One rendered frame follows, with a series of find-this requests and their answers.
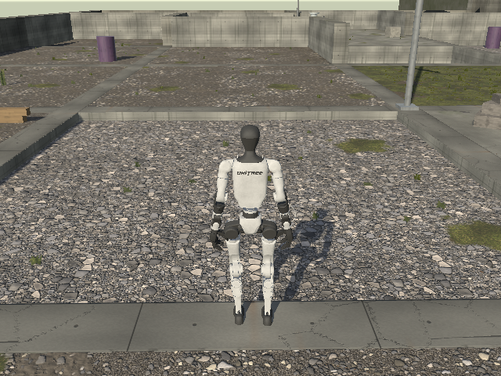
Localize robot head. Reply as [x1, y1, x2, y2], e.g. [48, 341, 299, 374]
[237, 125, 264, 163]

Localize left robot forearm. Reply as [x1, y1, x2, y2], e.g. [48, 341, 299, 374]
[211, 191, 225, 230]

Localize right robot forearm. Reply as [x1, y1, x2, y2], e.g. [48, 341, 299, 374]
[277, 190, 292, 230]

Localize robot right upper arm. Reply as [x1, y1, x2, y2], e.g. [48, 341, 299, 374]
[266, 158, 286, 203]

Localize left robot hand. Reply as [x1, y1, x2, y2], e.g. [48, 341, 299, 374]
[210, 229, 229, 251]

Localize right robot hand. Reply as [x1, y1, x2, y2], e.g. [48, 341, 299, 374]
[275, 228, 294, 250]

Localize robot left thigh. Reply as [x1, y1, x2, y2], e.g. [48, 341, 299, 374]
[224, 219, 243, 277]

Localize robot left upper arm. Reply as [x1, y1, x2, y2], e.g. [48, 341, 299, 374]
[216, 158, 234, 203]

